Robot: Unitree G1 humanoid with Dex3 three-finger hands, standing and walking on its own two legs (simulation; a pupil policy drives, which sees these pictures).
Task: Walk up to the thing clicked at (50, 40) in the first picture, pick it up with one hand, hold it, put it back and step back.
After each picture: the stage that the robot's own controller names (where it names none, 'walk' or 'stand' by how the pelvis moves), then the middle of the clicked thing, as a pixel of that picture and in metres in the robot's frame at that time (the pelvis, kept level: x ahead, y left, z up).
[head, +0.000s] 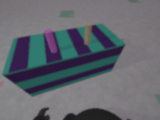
stand; (51, 42) +0.71 +0.43 -0.02
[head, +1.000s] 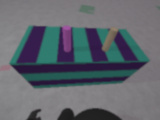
walk; (67, 40) +0.67 +0.23 +0.00
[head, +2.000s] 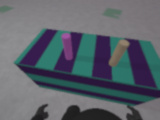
stand; (67, 48) +0.57 +0.23 +0.01
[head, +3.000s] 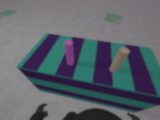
stand; (69, 53) +0.55 +0.20 -0.02
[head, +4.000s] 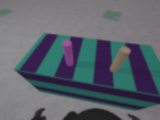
stand; (68, 54) +0.53 +0.21 -0.02
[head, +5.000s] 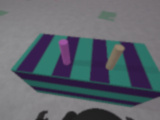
stand; (65, 53) +0.54 +0.23 -0.02
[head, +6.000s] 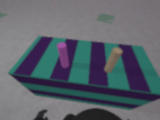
stand; (63, 56) +0.52 +0.24 -0.02
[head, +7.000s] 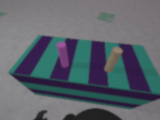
stand; (63, 56) +0.52 +0.24 -0.02
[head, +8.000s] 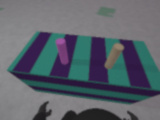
rise first; (63, 52) +0.53 +0.24 -0.02
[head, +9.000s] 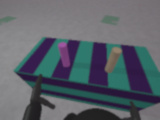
rise first; (64, 55) +0.53 +0.27 -0.02
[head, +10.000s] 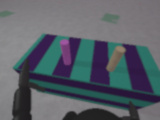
go down; (66, 53) +0.54 +0.24 -0.01
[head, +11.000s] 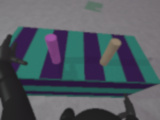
go down; (54, 51) +0.50 +0.25 +0.02
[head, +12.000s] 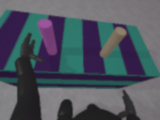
close in; (49, 40) +0.52 +0.25 +0.05
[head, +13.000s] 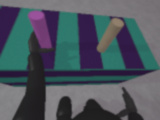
close; (42, 34) +0.54 +0.26 +0.07
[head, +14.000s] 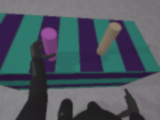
lift; (50, 47) +0.47 +0.21 +0.07
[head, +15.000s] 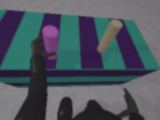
lift; (51, 46) +0.47 +0.21 +0.08
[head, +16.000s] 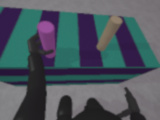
lift; (48, 43) +0.48 +0.22 +0.08
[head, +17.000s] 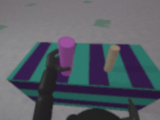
lift; (66, 59) +0.32 +0.14 +0.21
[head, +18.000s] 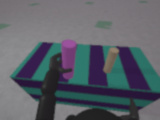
hold; (68, 62) +0.32 +0.14 +0.18
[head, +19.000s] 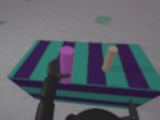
hold; (66, 67) +0.31 +0.15 +0.13
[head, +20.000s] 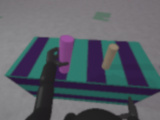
crouch; (65, 56) +0.38 +0.16 +0.14
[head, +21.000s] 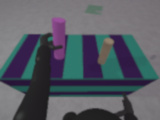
lower; (59, 41) +0.48 +0.17 +0.17
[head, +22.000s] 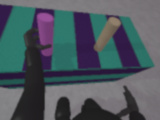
lower; (46, 38) +0.51 +0.21 +0.07
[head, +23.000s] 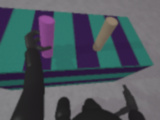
lower; (47, 40) +0.51 +0.20 +0.07
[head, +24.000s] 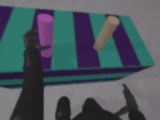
lower; (46, 39) +0.51 +0.21 +0.08
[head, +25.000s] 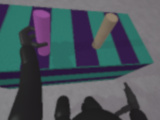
lower; (43, 36) +0.52 +0.21 +0.08
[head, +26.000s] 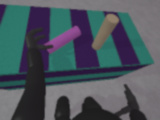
open; (63, 39) +0.57 +0.11 +0.00
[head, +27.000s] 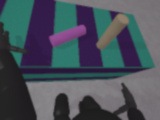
sink last; (68, 35) +0.59 +0.09 -0.01
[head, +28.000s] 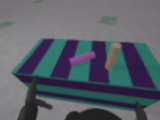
sink last; (82, 58) +0.60 +0.11 -0.07
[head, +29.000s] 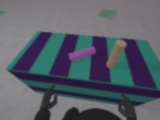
stand; (82, 53) +0.60 +0.10 -0.06
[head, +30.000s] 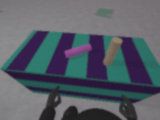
stand; (78, 50) +0.63 +0.13 -0.05
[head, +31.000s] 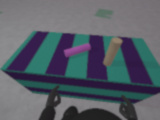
stand; (77, 50) +0.64 +0.14 -0.05
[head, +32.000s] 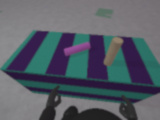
stand; (77, 48) +0.65 +0.14 -0.05
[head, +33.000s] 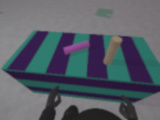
stand; (76, 47) +0.67 +0.15 -0.05
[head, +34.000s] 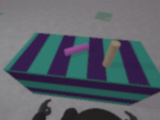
stand; (76, 49) +0.68 +0.15 -0.07
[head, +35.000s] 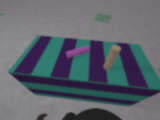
walk; (78, 51) +0.69 +0.14 -0.11
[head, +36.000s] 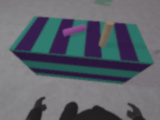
walk; (74, 30) +0.88 +0.21 -0.09
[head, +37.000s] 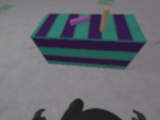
walk; (79, 20) +1.18 +0.25 -0.09
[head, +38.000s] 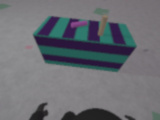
stand; (79, 24) +1.28 +0.20 -0.11
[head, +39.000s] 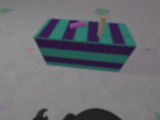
stand; (78, 24) +1.30 +0.20 -0.11
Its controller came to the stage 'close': yes
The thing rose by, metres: 0.22
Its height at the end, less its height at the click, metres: -0.09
